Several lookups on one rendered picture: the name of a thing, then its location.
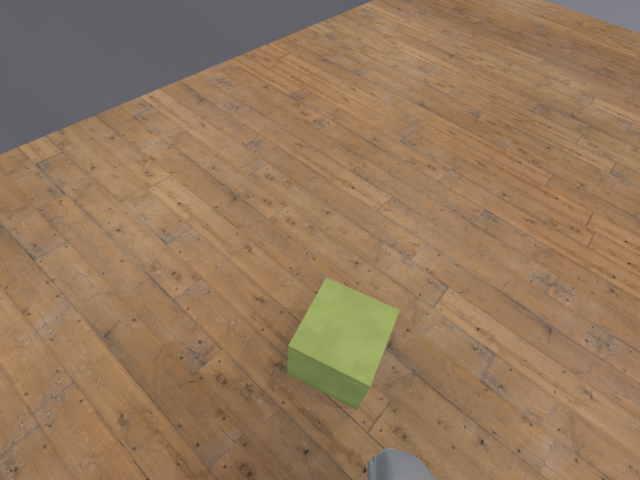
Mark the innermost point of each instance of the carton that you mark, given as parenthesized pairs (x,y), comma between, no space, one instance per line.
(339,344)

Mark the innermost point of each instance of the robot right thigh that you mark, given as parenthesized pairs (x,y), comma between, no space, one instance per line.
(397,465)

